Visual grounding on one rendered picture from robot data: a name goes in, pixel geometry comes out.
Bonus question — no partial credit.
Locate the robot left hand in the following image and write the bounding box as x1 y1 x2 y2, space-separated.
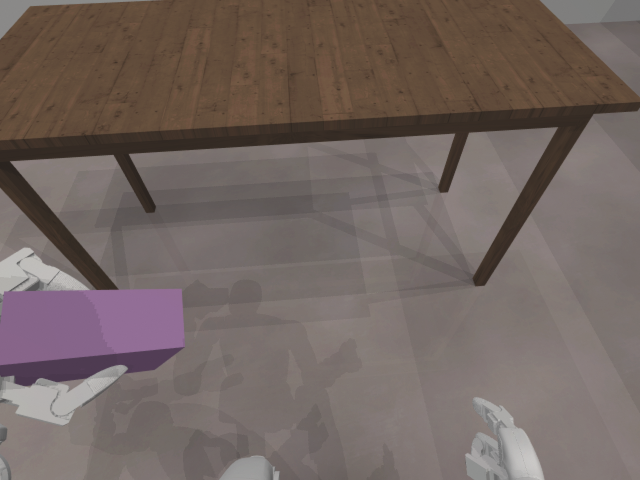
0 248 128 427

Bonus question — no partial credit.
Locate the sponge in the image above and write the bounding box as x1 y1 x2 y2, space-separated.
0 289 185 386

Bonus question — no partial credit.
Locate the table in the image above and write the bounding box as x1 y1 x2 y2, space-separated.
0 0 640 290

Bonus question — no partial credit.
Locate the robot left thigh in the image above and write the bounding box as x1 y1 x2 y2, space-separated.
219 457 280 480

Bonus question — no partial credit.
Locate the robot right hand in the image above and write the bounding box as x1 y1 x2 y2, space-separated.
465 397 545 480

